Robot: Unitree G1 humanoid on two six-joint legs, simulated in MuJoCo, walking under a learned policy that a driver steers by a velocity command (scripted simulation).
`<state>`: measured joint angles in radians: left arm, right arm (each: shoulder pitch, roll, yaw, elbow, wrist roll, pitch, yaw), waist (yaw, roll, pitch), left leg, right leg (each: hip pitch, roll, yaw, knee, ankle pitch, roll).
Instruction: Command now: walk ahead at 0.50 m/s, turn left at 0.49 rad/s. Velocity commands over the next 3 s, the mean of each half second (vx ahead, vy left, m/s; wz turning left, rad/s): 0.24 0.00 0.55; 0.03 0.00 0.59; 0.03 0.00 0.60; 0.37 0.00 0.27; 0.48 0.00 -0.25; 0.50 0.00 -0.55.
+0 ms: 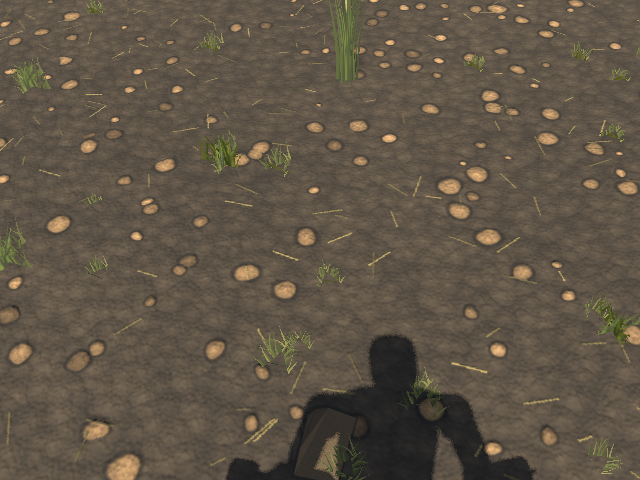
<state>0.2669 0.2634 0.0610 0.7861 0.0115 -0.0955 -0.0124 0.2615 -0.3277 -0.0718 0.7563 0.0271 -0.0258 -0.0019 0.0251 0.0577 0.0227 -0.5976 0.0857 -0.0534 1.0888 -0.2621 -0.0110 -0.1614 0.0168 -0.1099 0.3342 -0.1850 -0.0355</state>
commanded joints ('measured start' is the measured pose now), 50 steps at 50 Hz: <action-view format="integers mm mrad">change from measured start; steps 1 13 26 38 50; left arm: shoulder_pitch -64 -38 -87 -86 -130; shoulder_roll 133 199 127 270 211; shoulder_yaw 34 53 9 60 53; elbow -47 -19 -72 -91 -123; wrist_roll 2 -47 -1 46 -1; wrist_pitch -26 44 90 74 109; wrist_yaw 8 42 50 28 49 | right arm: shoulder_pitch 5 107 -109 -71 -132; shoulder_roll -15 -156 -152 -111 -50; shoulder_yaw -3 -74 -54 -48 -26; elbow -75 -127 -222 -256 -250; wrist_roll -6 -28 -25 -11 -8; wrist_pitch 3 11 34 60 85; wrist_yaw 6 41 -20 -24 -2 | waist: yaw -26 -146 -9 -40 26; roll -121 -53 27 -364 -250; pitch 15 -150 -185 -87 -88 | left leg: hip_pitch -99 465 309 -18 94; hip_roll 52 -118 59 -236 -63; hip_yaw -54 91 -303 -95 55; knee -85 -618 -761 -181 -217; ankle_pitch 127 389 302 -367 -149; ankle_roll -11 141 264 19 -87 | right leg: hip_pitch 44 44 -320 -13 92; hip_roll -285 -188 -28 -422 -302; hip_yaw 156 -97 202 647 195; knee -209 481 596 -64 -1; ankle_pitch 199 589 -152 206 323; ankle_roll -163 10 123 -215 -181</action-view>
